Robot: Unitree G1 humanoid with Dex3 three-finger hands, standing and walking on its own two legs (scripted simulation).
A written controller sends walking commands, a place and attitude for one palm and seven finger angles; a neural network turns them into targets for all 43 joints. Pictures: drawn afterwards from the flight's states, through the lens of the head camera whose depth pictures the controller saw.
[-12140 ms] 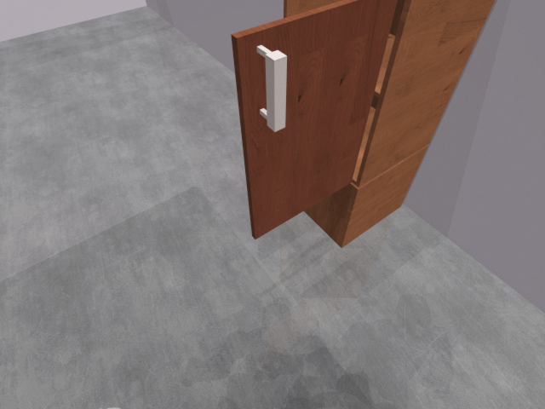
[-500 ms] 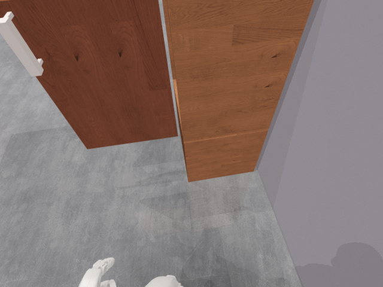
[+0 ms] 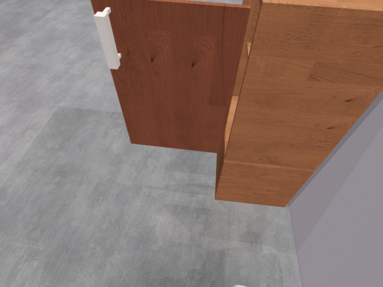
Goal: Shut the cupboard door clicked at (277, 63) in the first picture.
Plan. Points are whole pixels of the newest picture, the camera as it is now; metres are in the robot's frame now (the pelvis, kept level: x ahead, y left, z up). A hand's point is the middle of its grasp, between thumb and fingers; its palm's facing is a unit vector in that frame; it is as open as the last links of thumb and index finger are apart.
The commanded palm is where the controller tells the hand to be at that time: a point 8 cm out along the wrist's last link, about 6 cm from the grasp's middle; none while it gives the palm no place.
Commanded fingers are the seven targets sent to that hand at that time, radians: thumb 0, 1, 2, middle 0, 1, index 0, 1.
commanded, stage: take the last steps up to it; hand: left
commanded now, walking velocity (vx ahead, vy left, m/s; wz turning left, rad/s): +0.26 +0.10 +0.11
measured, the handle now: (111, 38) +0.67 +0.30 +0.15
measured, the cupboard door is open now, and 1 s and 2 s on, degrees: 89 89 89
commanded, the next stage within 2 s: come to a stop and stand still in 0.40 s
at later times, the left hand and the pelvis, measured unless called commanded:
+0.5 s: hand out of the picture +0.10 +0.20 -0.17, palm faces +0.16 -0.97 -0.18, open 7.3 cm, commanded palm none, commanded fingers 0.00 0.90 0.90 -0.20 -0.30 -0.20 -0.30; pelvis +0.15 +0.03 +0.00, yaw +6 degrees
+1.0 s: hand (115, 228) +0.27 +0.23 -0.16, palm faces +0.07 -0.97 -0.24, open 7.4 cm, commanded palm none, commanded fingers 0.00 0.90 0.90 -0.20 -0.30 -0.20 -0.30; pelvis +0.20 +0.04 +0.00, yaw +3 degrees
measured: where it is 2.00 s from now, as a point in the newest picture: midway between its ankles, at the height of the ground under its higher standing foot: outside the picture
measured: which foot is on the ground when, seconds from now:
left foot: down 0.00-0.16, up 0.18-0.50, down 0.52-0.82, up 0.84-1.00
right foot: up 0.00-0.14, down 0.16-0.52, up 0.54-0.78, down 0.80-1.00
